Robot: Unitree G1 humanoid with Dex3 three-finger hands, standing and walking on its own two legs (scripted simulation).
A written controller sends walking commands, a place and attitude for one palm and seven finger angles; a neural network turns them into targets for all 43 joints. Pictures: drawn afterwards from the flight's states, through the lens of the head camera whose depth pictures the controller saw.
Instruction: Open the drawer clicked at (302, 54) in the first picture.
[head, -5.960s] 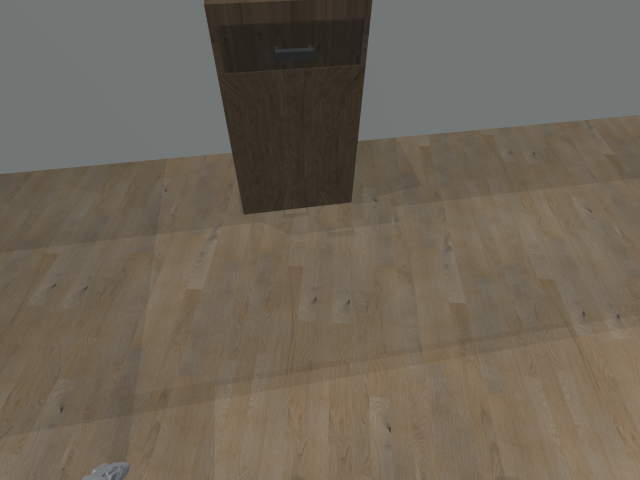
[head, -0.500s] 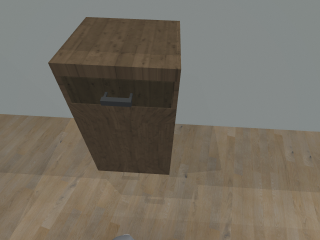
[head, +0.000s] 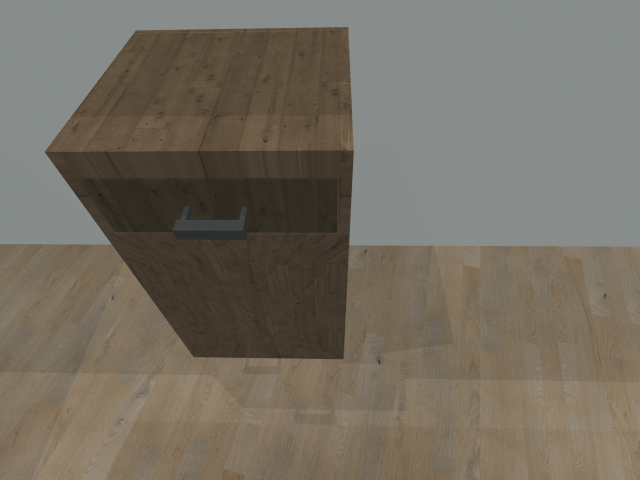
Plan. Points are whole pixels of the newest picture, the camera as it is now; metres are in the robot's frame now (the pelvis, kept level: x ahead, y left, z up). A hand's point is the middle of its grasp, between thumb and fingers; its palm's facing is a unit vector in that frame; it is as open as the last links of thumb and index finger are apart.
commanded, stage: come to a stop and stand still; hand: left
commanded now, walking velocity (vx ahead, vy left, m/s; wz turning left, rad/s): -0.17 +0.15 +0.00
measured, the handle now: (213, 220) +0.53 +0.23 -0.04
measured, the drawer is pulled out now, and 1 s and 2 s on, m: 0.00 0.00 0.00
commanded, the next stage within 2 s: look again from close up in 0.54 s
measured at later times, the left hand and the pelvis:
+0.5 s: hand out of the picture -0.02 +0.23 -0.16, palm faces +0.05 -0.98 -0.17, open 7.3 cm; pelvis -0.04 +0.04 +0.02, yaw +1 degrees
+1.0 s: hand out of the picture -0.06 +0.19 -0.17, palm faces +0.03 -0.98 -0.17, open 7.3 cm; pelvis -0.06 +0.03 +0.01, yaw +0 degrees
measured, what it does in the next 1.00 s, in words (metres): steps on the spot: left foot, then right foot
